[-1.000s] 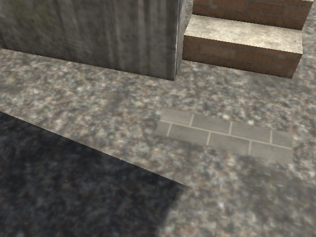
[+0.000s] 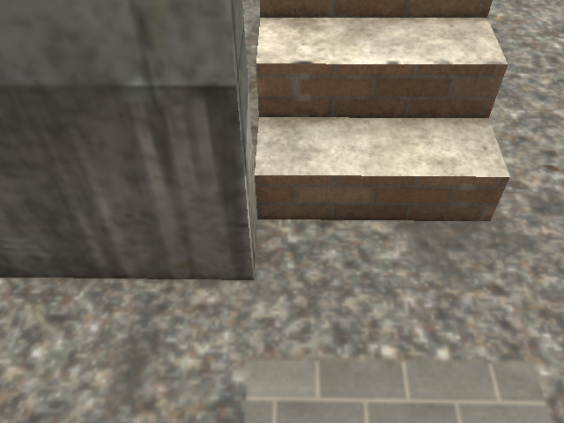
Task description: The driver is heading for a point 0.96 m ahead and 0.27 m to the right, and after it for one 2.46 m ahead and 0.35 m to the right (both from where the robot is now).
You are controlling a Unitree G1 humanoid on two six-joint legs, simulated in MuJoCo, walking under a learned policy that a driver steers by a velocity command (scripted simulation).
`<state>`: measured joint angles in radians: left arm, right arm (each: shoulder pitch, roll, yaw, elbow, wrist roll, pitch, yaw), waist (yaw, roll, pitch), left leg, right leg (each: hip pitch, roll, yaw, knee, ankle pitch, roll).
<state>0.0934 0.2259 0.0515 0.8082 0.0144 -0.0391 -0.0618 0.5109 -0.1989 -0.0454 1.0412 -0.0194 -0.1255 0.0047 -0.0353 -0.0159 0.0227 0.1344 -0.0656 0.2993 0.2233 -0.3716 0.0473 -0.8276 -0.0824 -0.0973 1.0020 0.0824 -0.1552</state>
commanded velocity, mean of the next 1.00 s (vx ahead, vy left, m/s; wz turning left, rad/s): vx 0.27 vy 0.00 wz -0.62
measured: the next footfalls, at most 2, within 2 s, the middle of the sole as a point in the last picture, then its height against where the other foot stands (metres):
right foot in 0.12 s outside the picture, level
left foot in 0.54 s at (265, 407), level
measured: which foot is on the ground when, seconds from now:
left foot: down 0.00-0.12, up 0.14-0.52, down 0.54-0.90, up 0.92-1.00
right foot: up 0.00-0.10, down 0.12-0.54, up 0.56-0.86, down 0.88-1.00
